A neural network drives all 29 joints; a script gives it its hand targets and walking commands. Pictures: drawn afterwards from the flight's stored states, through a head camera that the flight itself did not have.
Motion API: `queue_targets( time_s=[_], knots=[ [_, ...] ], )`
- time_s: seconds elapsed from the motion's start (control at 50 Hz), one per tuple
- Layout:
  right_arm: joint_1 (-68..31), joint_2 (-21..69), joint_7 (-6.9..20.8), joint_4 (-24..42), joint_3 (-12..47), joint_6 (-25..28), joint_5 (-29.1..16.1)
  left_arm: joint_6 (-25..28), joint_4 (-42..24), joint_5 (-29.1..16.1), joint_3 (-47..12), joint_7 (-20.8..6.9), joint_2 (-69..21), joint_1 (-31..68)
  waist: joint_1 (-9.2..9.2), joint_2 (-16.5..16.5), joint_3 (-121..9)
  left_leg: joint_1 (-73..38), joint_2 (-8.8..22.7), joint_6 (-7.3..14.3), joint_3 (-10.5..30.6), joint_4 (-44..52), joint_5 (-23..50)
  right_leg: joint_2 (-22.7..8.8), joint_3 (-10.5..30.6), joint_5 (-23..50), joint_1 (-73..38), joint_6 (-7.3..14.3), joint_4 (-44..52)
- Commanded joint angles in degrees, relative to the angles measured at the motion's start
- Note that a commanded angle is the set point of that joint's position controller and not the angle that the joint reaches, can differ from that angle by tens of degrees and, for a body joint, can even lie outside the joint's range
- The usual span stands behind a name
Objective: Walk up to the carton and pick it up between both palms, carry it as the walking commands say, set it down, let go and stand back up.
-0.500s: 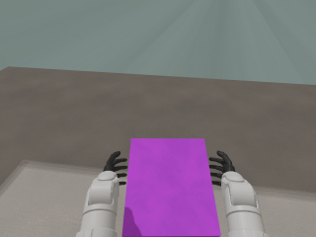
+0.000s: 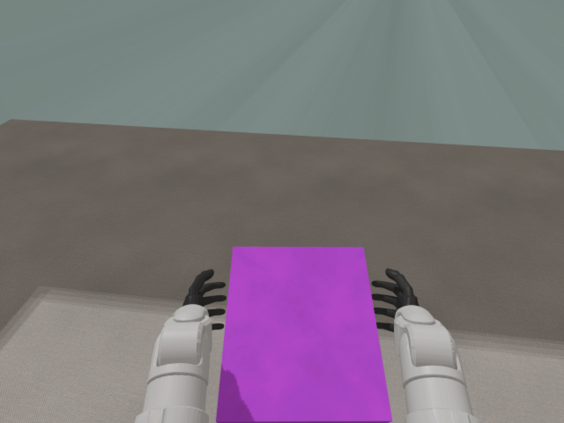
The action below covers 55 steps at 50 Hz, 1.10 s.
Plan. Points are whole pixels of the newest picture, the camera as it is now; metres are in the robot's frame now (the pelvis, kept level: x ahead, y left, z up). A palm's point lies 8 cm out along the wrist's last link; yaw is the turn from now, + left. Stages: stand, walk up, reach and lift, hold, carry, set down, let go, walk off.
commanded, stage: hold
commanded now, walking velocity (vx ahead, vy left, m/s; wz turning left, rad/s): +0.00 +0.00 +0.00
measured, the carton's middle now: (298, 337) +0.31 +0.00 -0.04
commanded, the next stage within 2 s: carry in 0.40 s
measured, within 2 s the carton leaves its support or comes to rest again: neither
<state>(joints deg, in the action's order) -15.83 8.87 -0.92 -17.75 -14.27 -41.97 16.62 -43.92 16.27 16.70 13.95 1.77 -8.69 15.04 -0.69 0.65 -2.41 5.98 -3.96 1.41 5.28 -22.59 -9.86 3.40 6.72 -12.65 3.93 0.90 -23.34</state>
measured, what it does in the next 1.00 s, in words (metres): steps to the right, turning right: right foot, then left foot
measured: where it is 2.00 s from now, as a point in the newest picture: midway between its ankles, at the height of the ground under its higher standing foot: outside the picture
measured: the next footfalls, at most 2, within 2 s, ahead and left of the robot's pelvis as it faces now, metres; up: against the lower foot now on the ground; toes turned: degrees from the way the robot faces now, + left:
right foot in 0.70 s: +0.02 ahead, -0.18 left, +0.00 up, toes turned -14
left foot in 1.00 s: +0.00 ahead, -0.02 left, +0.00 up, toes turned -10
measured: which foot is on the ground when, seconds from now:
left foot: down 0.00-0.70, up 0.72-0.98, down 1.00-1.00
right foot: down 0.00-0.44, up 0.46-0.68, down 0.70-1.00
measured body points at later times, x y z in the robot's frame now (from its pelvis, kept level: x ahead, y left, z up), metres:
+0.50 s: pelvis -0.01 -0.01 -0.01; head -0.05 -0.01 +0.44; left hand +0.30 +0.15 +0.04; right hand +0.30 -0.17 +0.04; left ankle +0.03 +0.10 -0.74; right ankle +0.00 -0.12 -0.73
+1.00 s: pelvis -0.06 -0.11 -0.03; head -0.02 -0.10 +0.42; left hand +0.28 -0.05 +0.03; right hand +0.18 -0.34 +0.05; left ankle -0.04 -0.01 -0.75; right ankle -0.02 -0.18 -0.74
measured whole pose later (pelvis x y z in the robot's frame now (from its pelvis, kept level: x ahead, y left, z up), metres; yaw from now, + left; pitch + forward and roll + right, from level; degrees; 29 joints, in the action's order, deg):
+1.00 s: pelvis -0.06 -0.11 -0.03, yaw -17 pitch +6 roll +0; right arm -16.4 9.1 -14.0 14.9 -7.8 -66.9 4.0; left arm -68.0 -14.5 7.8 8.9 13.2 -9.3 17.4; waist -1.7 2.2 -1.5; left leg 24.4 2.3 -0.5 -7.0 -39.1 -21.7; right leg 6.8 -1.1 -11.7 30.7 6.2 -36.6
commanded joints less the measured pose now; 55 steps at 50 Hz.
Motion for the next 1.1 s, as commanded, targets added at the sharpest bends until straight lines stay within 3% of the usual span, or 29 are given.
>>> queue_targets(
  time_s=[0.0, 0.36, 0.38, 0.4, 0.44, 0.46, 0.48, 0.52, 0.6, 0.64, 0.66, 0.68, 0.7, 0.72, 0.74, 0.76, 0.78, 0.82, 0.92, 0.94, 0.96, 0.98, 1.0, 1.02, 1.04, 1.06, 1.08],
  knots=[
    [-31.4, 55.3, 16.6, 1.9, 32.3, 2.3, -17.4, 3.0, -3.6, -18.4, -32.9, -17.0, -56.1, 33.4, 0.01, -0.8, -12.7, -7.9, 0.7, -1.7, 0.4, 2.5, 6.4, -0.1, -0.9, 6.6, 3.5, 0.2, 4.4],
    [-29.8, 56.0, 16.1, 3.0, 33.3, 2.2, -17.8, 3.2, -5.3, -18.6, -33.7, -17.2, -54.9, 32.3, 0.34, -0.4, -12.5, -7.7, 0.5, -1.5, 0.2, 2.4, 6.8, -0.3, -0.5, 7.8, 2.8, -0.1, 4.6],
    [-31.4, 53.8, 15.8, 6.0, 35.5, 2.1, -18.1, 3.2, -6.4, -19.3, -35.2, -17.3, -54.1, 34.0, 0.66, -2.0, -9.5, 4.0, 9.7, 1.0, 2.3, -0.6, -0.1, -7.1, 1.2, -0.5, 9.4, 1.2, -1.5],
    [-31.0, 53.8, 15.6, 4.7, 34.9, 1.9, -17.9, 3.0, -6.4, -20.1, -35.2, -17.1, -54.0, 35.3, 0.29, -1.9, -11.3, 6.3, 12.5, 2.3, 6.1, 0.4, -5.6, -6.4, 1.6, -3.2, 10.3, 1.6, -4.5],
    [-28.8, 53.6, 14.8, 6.0, 35.9, 1.4, -18.6, 1.8, -8.8, -22.3, -38.1, -16.6, -54.3, 35.9, -0.20, -7.1, -13.0, 5.9, 20.1, 6.1, 15.8, 3.5, -7.3, -3.4, -1.1, -7.4, 18.8, 0.5, -15.9],
    [-28.2, 53.3, 14.4, 7.7, 36.6, 0.9, -19.2, 1.0, -10.4, -23.4, -39.5, -16.5, -54.2, 35.9, -0.14, -10.0, -14.8, 4.5, 24.1, 9.0, 19.8, 2.9, -0.1, -2.8, -2.2, -11.9, 22.7, 0.2, -23.9],
    [-28.9, 53.1, 13.9, 10.6, 38.1, 0.4, -20.3, 0.4, -11.0, -24.4, -40.9, -16.5, -53.9, 35.2, 0.10, -9.7, -16.6, 2.5, 26.5, 11.0, 19.7, 1.2, 8.6, -2.9, -3.8, -17.3, 26.3, 0.2, -28.8],
    [-30.0, 53.7, 12.9, 15.9, 40.7, -1.3, -22.2, -1.0, -14.0, -27.0, -42.6, -16.4, -54.2, 35.4, 0.50, -6.9, -19.4, 0.8, 26.4, 10.2, 14.5, -2.3, 17.8, -4.5, -5.0, -17.8, 28.5, -0.2, -29.9],
    [-28.6, 53.8, 11.4, 22.7, 43.1, -7.8, -25.5, -7.4, -22.2, -34.3, -47.0, -15.2, -55.6, 35.4, 1.04, -13.0, -22.2, 4.2, 23.7, 5.2, 3.7, -6.7, 27.1, -2.7, -10.4, -11.7, 21.0, -0.3, -20.0],
    [-27.1, 53.7, 10.7, 25.7, 43.7, -12.0, -27.1, -11.4, -24.3, -36.4, -47.5, -14.5, -56.0, 33.4, 1.51, -13.2, -23.3, 5.9, 22.5, 2.6, -0.2, -11.0, 27.1, -1.5, -12.4, -6.8, 16.2, 0.1, -10.7],
    [-26.3, 53.5, 10.3, 27.2, 44.1, -13.8, -27.8, -13.1, -25.4, -37.0, -47.1, -14.2, -55.8, 32.7, 1.60, -10.8, -23.5, 8.4, 20.6, 0.4, -2.7, -15.0, 23.2, -1.6, -11.6, -4.0, 12.8, 0.5, -5.6],
    [-25.8, 53.3, 10.0, 28.4, 44.7, -15.5, -28.3, -14.7, -26.4, -37.2, -46.7, -13.9, -55.3, 31.9, 1.87, -5.5, -24.1, 13.9, 18.1, -2.5, -5.0, -20.5, 15.6, -5.1, -6.3, 2.2, 7.1, 1.3, -1.3],
    [-26.3, 52.8, 9.8, 29.2, 44.7, -16.9, -28.7, -16.1, -26.0, -36.3, -45.8, -13.7, -53.9, 30.6, 2.07, 9.9, -23.7, 29.9, 11.2, -6.6, -10.7, -28.8, -10.2, -17.2, 10.1, 23.5, -1.4, 6.3, 0.1],
    [-29.9, 54.4, 9.7, 31.1, 46.9, -18.4, -30.9, -17.4, -26.7, -35.9, -45.9, -13.2, -55.0, 30.2, 2.59, 18.2, -24.9, 35.5, 8.3, -7.0, -10.8, -38.9, -29.2, -22.4, 14.4, 46.7, -4.2, 12.3, -4.5],
    [-30.3, 55.1, 9.7, 31.1, 48.0, -19.5, -32.8, -18.5, -28.1, -36.1, -45.3, -12.8, -54.9, 30.3, 2.57, 11.4, -26.2, 35.4, 9.4, -6.5, -8.7, -44.5, -28.4, -20.2, 10.3, 54.0, -5.2, 13.3, -7.9],
    [-30.5, 55.2, 10.0, 32.9, 49.0, -20.4, -34.0, -19.2, -30.7, -36.0, -45.7, -12.2, -54.9, 30.8, 2.16, 6.8, -26.5, 34.9, 9.7, -5.9, -8.8, -46.2, -25.4, -18.6, 7.2, 54.6, -4.2, 12.9, -9.8],
    [-30.7, 55.6, 10.3, 34.2, 49.7, -21.2, -35.2, -19.9, -32.8, -35.8, -45.8, -11.6, -55.0, 31.4, 1.81, 4.5, -26.4, 34.4, 10.2, -5.3, -8.8, -44.0, -22.4, -16.8, 5.2, 51.3, -3.8, 11.9, -10.3],
    [-32.3, 56.3, 10.5, 36.3, 50.5, -22.8, -37.6, -21.2, -35.0, -35.1, -44.5, -10.7, -55.3, 31.9, 1.69, 5.6, -26.8, 31.5, 9.0, -5.2, -9.9, -38.1, -18.5, -15.0, 3.9, 46.7, -2.4, 11.5, -9.9],
    [-28.8, 56.4, 10.9, 35.8, 49.0, -25.8, -38.3, -23.8, -35.1, -33.5, -44.1, -9.9, -55.3, 27.7, 1.61, 6.9, -27.0, 19.8, 6.5, -3.0, -10.3, -22.4, -16.8, -13.9, 6.4, 36.6, 2.1, 11.5, -6.4],
    [-27.9, 56.8, 11.1, 35.5, 48.6, -26.2, -38.1, -24.1, -35.4, -33.6, -44.6, -9.8, -55.5, 27.5, 1.25, 6.4, -26.9, 14.7, 6.3, -2.3, -10.7, -15.8, -14.6, -12.7, 5.5, 34.0, 5.0, 10.5, -6.3],
    [-26.7, 57.1, 11.3, 35.0, 47.9, -26.3, -37.8, -24.3, -35.6, -33.9, -45.1, -9.8, -55.8, 27.6, 0.44, 5.0, -26.9, 5.5, 8.5, -1.6, -9.9, -6.7, -8.1, -10.7, 3.4, 28.9, 11.4, 8.1, -8.2],
    [-25.7, 56.7, 11.6, 34.9, 46.9, -26.3, -37.2, -24.6, -35.5, -34.3, -45.5, -9.9, -56.3, 27.5, -0.09, -1.3, -27.0, -6.6, 18.4, 1.1, -1.2, -0.3, -0.6, -7.4, 0.2, 14.2, 22.7, 4.5, -14.3],
    [-23.0, 56.7, 11.7, 32.3, 45.6, -25.9, -36.4, -25.1, -38.2, -35.2, -46.6, -10.2, -55.6, 29.9, 0.43, -25.1, -24.1, -12.3, 40.0, 10.1, 18.6, -0.5, 26.8, 0.3, -10.4, -14.9, 40.4, 0.6, -29.6],
    [-25.0, 58.1, 11.8, 34.0, 45.6, -25.9, -36.7, -25.1, -38.3, -36.6, -49.1, -10.4, -55.8, 33.1, 0.39, -19.7, -22.8, -11.1, 41.6, 12.5, 16.5, -2.1, 38.6, -4.7, -6.3, -17.8, 43.8, 0.7, -40.7],
    [-26.6, 58.0, 11.5, 33.9, 45.4, -26.1, -36.4, -25.3, -36.9, -37.0, -49.2, -10.9, -56.3, 34.1, 0.19, -13.1, -22.8, -8.8, 37.5, 10.9, 11.3, -3.0, 37.7, -5.8, -3.5, -14.4, 41.9, 0.0, -44.0],
    [-28.0, 57.4, 11.3, 35.1, 45.2, -26.0, -35.7, -25.2, -36.3, -38.0, -49.3, -11.4, -57.0, 34.9, 0.36, -7.5, -21.7, -6.6, 33.6, 7.4, 4.2, -3.7, 33.5, -7.1, -3.4, -10.2, 39.6, -0.9, -43.8],
    [-29.0, 57.2, 11.1, 35.5, 44.9, -25.9, -35.1, -25.1, -36.1, -38.6, -49.0, -11.6, -57.3, 35.8, 0.71, -8.1, -20.5, -5.5, 30.9, 5.2, -1.5, -4.5, 30.8, -8.0, -5.4, -7.4, 38.6, -1.8, -40.5]
  ],
)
